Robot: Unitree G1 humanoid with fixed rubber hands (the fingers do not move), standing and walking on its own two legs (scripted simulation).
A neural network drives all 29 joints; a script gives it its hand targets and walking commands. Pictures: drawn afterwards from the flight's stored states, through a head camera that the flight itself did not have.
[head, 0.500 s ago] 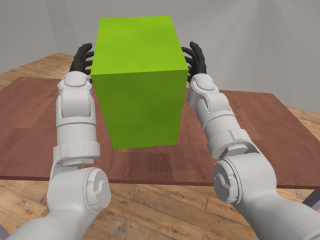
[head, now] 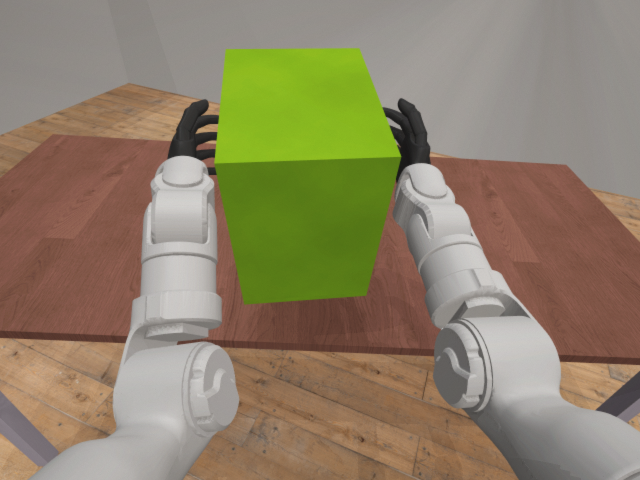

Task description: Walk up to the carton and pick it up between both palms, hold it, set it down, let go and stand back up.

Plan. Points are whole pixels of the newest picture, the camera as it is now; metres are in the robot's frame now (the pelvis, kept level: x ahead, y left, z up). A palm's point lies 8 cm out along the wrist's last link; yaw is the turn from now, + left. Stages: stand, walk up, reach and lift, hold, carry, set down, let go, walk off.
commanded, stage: set down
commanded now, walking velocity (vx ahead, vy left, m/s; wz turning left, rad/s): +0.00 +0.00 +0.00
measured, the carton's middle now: (300, 179) +0.45 -0.01 +0.19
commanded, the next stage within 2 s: none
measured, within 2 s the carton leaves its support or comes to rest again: neither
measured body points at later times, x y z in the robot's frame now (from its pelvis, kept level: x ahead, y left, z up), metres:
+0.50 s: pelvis +0.01 -0.01 +0.00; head -0.03 +0.01 +0.45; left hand +0.43 +0.11 +0.20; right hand +0.43 -0.16 +0.22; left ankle +0.02 +0.13 -0.75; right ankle +0.01 -0.10 -0.75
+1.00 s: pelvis +0.01 +0.00 +0.00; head -0.02 +0.01 +0.45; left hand +0.43 +0.10 +0.18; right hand +0.43 -0.17 +0.19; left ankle +0.02 +0.13 -0.75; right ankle +0.01 -0.10 -0.75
